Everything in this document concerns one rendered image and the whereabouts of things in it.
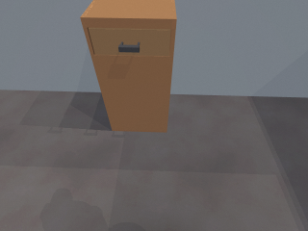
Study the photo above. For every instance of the handle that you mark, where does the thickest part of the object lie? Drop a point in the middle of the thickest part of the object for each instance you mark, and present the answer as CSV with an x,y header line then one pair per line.
x,y
129,48

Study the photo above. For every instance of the cabinet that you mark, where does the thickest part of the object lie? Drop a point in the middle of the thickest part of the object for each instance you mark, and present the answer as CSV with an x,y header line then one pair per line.
x,y
135,88

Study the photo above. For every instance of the drawer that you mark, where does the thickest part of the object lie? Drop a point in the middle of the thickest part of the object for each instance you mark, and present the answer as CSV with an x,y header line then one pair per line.
x,y
153,42

